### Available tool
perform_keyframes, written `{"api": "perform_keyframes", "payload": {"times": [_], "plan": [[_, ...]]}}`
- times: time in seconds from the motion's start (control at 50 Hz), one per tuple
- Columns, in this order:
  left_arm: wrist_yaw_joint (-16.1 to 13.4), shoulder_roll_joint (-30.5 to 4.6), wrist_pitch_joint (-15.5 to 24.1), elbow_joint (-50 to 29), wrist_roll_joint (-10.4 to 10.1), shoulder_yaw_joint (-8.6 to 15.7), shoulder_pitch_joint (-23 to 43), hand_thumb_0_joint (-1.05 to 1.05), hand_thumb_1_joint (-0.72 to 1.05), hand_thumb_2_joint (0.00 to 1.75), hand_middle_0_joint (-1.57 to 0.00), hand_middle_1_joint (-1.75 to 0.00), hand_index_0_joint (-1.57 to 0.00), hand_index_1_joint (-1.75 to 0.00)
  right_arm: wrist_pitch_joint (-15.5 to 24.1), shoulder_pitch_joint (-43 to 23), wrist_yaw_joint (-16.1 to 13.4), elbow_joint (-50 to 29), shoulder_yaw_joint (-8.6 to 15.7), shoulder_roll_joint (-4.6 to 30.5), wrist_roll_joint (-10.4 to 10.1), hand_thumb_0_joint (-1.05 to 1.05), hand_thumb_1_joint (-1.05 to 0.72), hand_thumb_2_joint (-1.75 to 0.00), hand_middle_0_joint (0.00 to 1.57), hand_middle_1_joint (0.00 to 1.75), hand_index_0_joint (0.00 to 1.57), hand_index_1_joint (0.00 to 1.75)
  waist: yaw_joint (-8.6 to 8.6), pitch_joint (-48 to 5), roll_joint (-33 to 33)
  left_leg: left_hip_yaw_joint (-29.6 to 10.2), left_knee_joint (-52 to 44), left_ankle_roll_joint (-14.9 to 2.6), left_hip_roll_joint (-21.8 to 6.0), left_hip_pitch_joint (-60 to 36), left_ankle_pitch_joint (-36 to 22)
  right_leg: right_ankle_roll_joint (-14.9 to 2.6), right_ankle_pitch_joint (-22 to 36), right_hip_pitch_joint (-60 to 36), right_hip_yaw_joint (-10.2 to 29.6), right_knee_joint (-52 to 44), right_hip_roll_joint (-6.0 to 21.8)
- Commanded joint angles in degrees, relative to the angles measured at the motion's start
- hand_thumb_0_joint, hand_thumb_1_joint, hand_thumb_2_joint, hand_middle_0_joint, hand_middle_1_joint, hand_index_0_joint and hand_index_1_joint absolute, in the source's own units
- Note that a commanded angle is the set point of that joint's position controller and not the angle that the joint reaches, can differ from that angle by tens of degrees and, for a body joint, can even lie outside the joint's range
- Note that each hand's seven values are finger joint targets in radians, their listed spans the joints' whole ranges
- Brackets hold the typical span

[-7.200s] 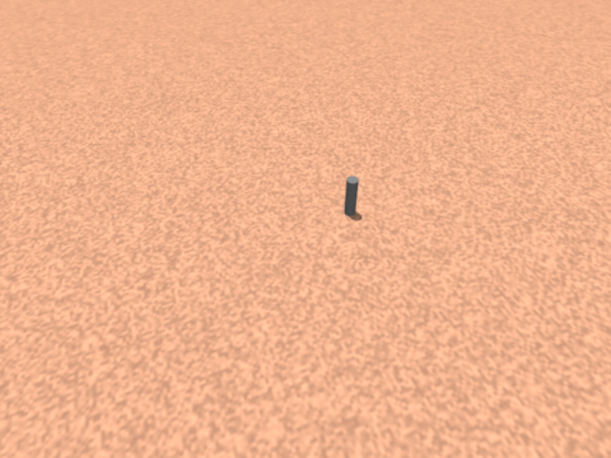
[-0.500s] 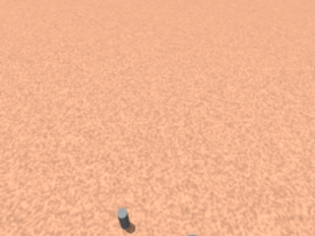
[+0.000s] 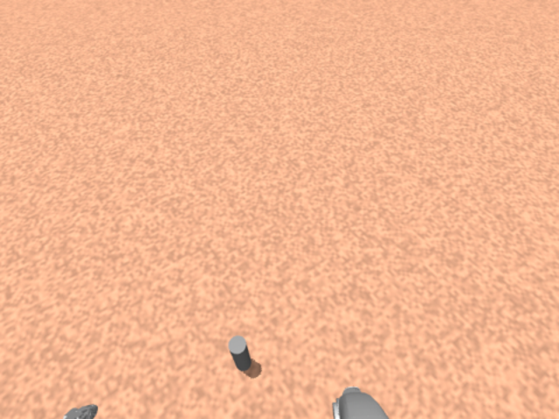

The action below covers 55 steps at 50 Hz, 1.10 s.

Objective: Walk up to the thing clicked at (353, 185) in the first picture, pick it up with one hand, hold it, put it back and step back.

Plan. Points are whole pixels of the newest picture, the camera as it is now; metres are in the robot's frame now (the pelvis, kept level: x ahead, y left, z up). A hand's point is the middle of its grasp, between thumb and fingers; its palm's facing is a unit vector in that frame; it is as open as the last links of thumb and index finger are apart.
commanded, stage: walk up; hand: left
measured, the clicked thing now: (240, 354) +0.39 +0.15 -0.64
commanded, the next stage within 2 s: stand in 0.30 s
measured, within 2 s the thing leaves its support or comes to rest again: neither
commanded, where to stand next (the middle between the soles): +0.07 -0.03 m, yaw -2 degrees
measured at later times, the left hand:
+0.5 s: hand out of the picture +0.13 +0.23 -0.12, palm faces -0.11 -0.93 -0.34, open 7.3 cm
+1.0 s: hand out of the picture +0.08 +0.25 -0.12, palm faces -0.09 -0.94 -0.34, open 7.3 cm
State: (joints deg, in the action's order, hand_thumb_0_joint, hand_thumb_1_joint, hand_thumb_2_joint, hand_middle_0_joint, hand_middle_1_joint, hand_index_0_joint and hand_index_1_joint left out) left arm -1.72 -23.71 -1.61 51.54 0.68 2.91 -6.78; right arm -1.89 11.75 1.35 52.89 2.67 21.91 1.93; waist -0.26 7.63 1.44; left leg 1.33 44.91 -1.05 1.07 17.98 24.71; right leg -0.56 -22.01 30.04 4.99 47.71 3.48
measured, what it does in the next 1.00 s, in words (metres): steps on the spot: right foot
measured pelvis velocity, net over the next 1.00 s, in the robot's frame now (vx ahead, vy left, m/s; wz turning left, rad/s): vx -0.01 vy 0.00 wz -0.06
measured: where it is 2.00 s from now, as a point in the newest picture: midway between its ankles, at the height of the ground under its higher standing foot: outside the picture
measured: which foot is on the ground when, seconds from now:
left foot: down 0.00-1.00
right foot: up 0.00-0.26, down 0.28-1.00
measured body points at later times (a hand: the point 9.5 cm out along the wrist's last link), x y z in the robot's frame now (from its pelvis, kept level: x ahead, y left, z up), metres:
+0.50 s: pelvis +0.01 -0.01 +0.03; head +0.02 -0.02 +0.48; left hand +0.13 +0.28 -0.09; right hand +0.06 -0.33 -0.10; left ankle +0.01 +0.12 -0.71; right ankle -0.01 -0.13 -0.71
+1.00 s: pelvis -0.01 +0.00 +0.04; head +0.00 +0.00 +0.49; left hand +0.08 +0.30 -0.09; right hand +0.04 -0.31 -0.09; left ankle +0.01 +0.12 -0.71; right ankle -0.01 -0.13 -0.71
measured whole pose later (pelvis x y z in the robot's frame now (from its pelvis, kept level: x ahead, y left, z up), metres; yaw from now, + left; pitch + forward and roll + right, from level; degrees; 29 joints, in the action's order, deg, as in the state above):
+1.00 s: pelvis -0.01 +0.00 +0.04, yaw -3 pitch -2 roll +0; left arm 0.7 -20.7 0.7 66.1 0.5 0.2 -5.5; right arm 1.0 5.6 0.9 66.0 0.5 20.2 0.8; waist 0.3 3.4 0.5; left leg 0.2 17.8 0.9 -0.9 6.9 8.9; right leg 0.6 -9.2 6.9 0.2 18.1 0.6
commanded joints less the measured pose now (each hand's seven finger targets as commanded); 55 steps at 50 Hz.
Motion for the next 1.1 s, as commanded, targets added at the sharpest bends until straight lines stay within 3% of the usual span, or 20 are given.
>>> {"api": "perform_keyframes", "payload": {"times": [0.0,0.02,0.04,0.06,0.12,0.16,0.18,0.22,0.26,0.28,0.3,0.32,0.36,0.38,0.42,0.44,0.52,0.76,0.94,1.08], "plan": [[-0.9,-12.4,1.2,-2.1,-0.8,3.5,-0.3,0.0,0.9,0.9,-0.2,-0.3,-0.2,-0.3,2.2,-5.7,-1.9,-5.6,4.6,16.8,0.2,0.0,-0.9,-0.9,0.2,0.3,0.2,0.3,-0.64,-0.3,-7.5,-23.0,-24.5,-11.31,-18.2,7.1,-13.3,-1.61,-8.4,-0.7,4.7,17.5,-5.0],[-0.6,-11.0,1.2,-1.2,-1.2,3.1,-2.0,0.0,0.9,0.9,-0.2,-0.3,-0.2,-0.3,2.8,-6.1,-2.4,-5.3,3.8,14.2,0.5,0.0,-0.9,-0.9,0.2,0.3,0.2,0.3,-1.65,-2.1,-5.8,-16.7,-20.4,-8.49,-14.2,0.6,-23.3,-1.65,-5.6,1.5,5.1,16.6,-5.8],[-0.2,-10.3,1.1,-1.0,-1.4,2.8,-3.5,0.0,0.9,0.9,-0.2,-0.3,-0.2,-0.3,3.5,-4.2,-2.7,-4.4,3.6,13.5,0.0,0.0,-0.9,-0.9,0.2,0.3,0.2,0.3,-1.98,-4.3,-5.7,-13.9,-18.7,-6.54,-13.1,-4.8,-29.6,-1.58,-3.8,2.9,4.6,15.4,-6.3],[0.2,-9.9,1.2,-0.8,-1.3,2.6,-3.4,0.0,0.9,0.9,-0.2,-0.3,-0.2,-0.3,4.1,-1.9,-2.7,-3.5,3.6,13.9,-0.5,0.0,-0.9,-0.9,0.2,0.3,0.2,0.3,-1.01,-6.6,-7.0,-14.7,-17.9,-6.42,-13.8,-9.2,-30.5,-1.14,-3.0,1.8,3.4,12.0,-5.6],[1.0,-8.9,2.3,-2.2,-0.3,1.7,0.9,0.0,0.9,0.9,-0.2,-0.3,-0.2,-0.3,4.9,2.2,-2.7,-2.3,3.9,14.8,-0.1,0.0,-0.9,-0.9,0.2,0.3,0.2,0.3,2.85,-10.3,-10.2,-14.4,-16.4,-8.41,-14.5,-18.4,-30.1,-0.01,-5.1,-0.4,-0.7,-1.6,-3.7],[1.5,-9.4,2.7,-2.5,0.5,1.6,1.0,0.0,0.9,0.9,-0.2,-0.3,-0.2,-0.3,4.9,4.3,-2.5,-2.4,4.4,16.4,-0.1,0.0,-0.9,-0.9,0.2,0.3,0.2,0.3,3.52,-10.4,-11.6,-15.4,-16.9,-10.95,-16.6,-19.4,-25.8,-0.4,-7.0,-2.3,-3.6,-6.3,-3.6],[1.7,-9.8,2.9,-2.4,0.8,1.6,0.7,0.0,0.9,0.9,-0.2,-0.3,-0.2,-0.3,4.9,5.2,-2.3,-2.3,4.5,17.3,-0.2,0.0,-0.9,-0.9,0.2,0.3,0.2,0.3,3.65,-10.3,-12.0,-15.4,-16.4,-11.51,-17.0,-19.8,-27.1,-0.93,-7.5,-2.9,-4.4,-8.5,-3.9],[2.0,-10.0,3.2,-1.4,1.2,2.0,-1.4,0.0,0.9,0.9,-0.2,-0.3,-0.2,-0.3,4.8,5.3,-2.1,-3.0,4.6,17.8,-0.3,0.0,-0.9,-0.9,0.2,0.3,0.2,0.3,2.52,-8.7,-11.7,-15.6,-15.5,-11.52,-17.0,-15.9,-27.8,-2.23,-5.0,-7.6,-5.3,-13.6,-4.4],[2.0,-10.3,3.9,0.3,1.3,2.6,-6.1,0.0,0.9,0.9,-0.2,-0.3,-0.2,-0.3,4.5,2.5,-1.8,-4.4,4.1,16.2,-1.1,0.0,-0.9,-0.9,0.2,0.3,0.2,0.3,-0.61,-9.1,-9.4,-11.3,-10.0,-8.76,-14.6,-9.8,-29.8,-4.36,3.5,-17.8,-3.9,-22.9,-3.5],[1.4,-10.7,5.1,1.6,-0.1,1.1,-4.8,0.0,0.9,0.9,-0.2,-0.3,-0.2,-0.3,4.1,-3.3,-1.9,-4.1,1.6,7.6,-2.6,0.0,-0.9,-0.9,0.2,0.3,0.2,0.3,-1.47,-10.7,-1.5,-6.5,-3.4,-1.88,-8.4,0.8,-26.3,-3.49,29.3,-29.0,10.1,-28.7,8.1],[1.2,-15.9,5.5,2.0,-0.2,2.2,-3.8,0.0,0.9,0.9,-0.2,-0.3,-0.2,-0.3,3.4,-3.7,-2.3,-5.4,1.2,6.5,-3.0,0.0,-0.9,-0.9,0.2,0.3,0.2,0.3,0.07,-10.1,3.4,-1.5,-3.8,0.46,-3.1,2.4,-7.4,-8.82,38.9,-26.2,17.9,-27.2,15.3],[1.2,-16.0,5.4,2.4,-0.1,1.8,-0.4,0.0,0.9,0.9,-0.2,-0.3,-0.2,-0.3,3.2,-4.0,-2.6,-4.6,1.2,8.1,-2.9,0.0,-0.9,-0.9,0.2,0.3,0.2,0.3,1.11,-8.7,3.8,-2.7,-6.6,-0.22,-3.7,-2.4,0.7,-12.31,36.3,-20.9,16.8,-25.5,15.0],[1.3,-12.5,4.9,2.1,-0.3,0.7,3.7,0.0,0.9,0.9,-0.2,-0.3,-0.2,-0.3,3.7,-2.7,-2.2,-1.6,1.8,11.5,-2.8,0.0,-0.9,-0.9,0.2,0.3,0.2,0.3,1.97,-6.7,0.4,-3.5,-14.6,-0.69,-5.0,-6.6,-8.9,-7.64,29.8,-20.1,7.9,-24.9,9.6],[1.2,-11.3,4.9,2.0,-0.7,0.2,4.5,0.0,0.9,0.9,-0.2,-0.3,-0.2,-0.3,3.9,-2.4,-1.8,-0.3,1.8,11.3,-2.5,0.0,-0.9,-0.9,0.2,0.3,0.2,0.3,1.88,-8.1,1.3,-4.1,-17.7,-0.75,-5.7,-8.9,-19.1,-4.97,30.0,-21.7,4.4,-24.3,7.2],[1.1,-9.8,4.7,2.9,-1.3,-0.3,2.9,0.0,0.9,0.9,-0.2,-0.3,-0.2,-0.3,4.1,-2.3,-1.7,0.8,1.6,11.6,-2.0,0.0,-0.9,-0.9,0.2,0.3,0.2,0.3,1.27,-10.8,0.7,-5.7,-19.8,-1.15,-7.2,-12.9,-29.4,-2.33,30.5,-22.1,2.0,-23.2,3.6],[1.2,-9.6,4.5,3.9,-1.5,-0.4,2.0,0.0,0.9,0.9,-0.2,-0.3,-0.2,-0.3,4.1,-3.6,-1.8,1.2,1.3,11.8,-2.0,0.0,-0.9,-0.9,0.2,0.3,0.2,0.3,0.67,-10.5,0.8,-6.5,-19.8,-1.3,-7.9,-12.8,-28.9,-2.13,27.5,-22.4,1.8,-24.9,2.8],[1.1,-9.3,4.1,5.7,-0.9,-0.6,4.5,0.0,0.9,0.9,-0.2,-0.3,-0.2,-0.3,3.8,-5.4,-2.0,3.6,0.5,10.8,-2.3,0.0,-0.9,-0.9,0.2,0.3,0.2,0.3,0.96,-10.3,1.6,-6.2,-24.0,-0.15,-7.8,-12.3,-26.6,-1.75,28.1,-25.8,1.4,-26.6,3.6],[1.6,-8.9,4.2,9.0,-0.5,-0.5,6.9,0.0,0.9,0.9,-0.2,-0.3,-0.2,-0.3,4.3,-9.6,-1.2,7.7,0.1,9.6,-1.5,0.0,-0.9,-0.9,0.2,0.3,0.2,0.3,0.56,-6.9,-1.0,-6.9,-30.4,0.69,-8.1,-10.6,-16.5,-0.49,12.1,-23.1,1.0,-32.9,3.4],[1.8,-8.9,4.1,10.2,-0.4,-0.5,5.8,0.0,0.9,0.9,-0.2,-0.3,-0.2,-0.3,4.3,-9.9,-1.2,9.3,0.2,10.1,-1.4,0.0,-0.9,-0.9,0.2,0.3,0.2,0.3,0.67,-8.6,-3.1,-7.1,-31.3,0.34,-8.4,-11.4,-13.8,-0.38,11.0,-22.2,1.1,-33.4,3.4],[1.6,-8.9,4.1,10.9,-0.4,-0.9,4.2,0.0,0.9,0.9,-0.2,-0.3,-0.2,-0.3,4.2,-9.2,-1.4,9.8,0.0,10.3,-1.4,0.0,-0.9,-0.9,0.2,0.3,0.2,0.3,0.87,-11.2,-2.4,-6.7,-29.9,-0.01,-8.7,-13.2,-21.5,-0.55,18.6,-24.2,0.8,-32.1,3.9]]}}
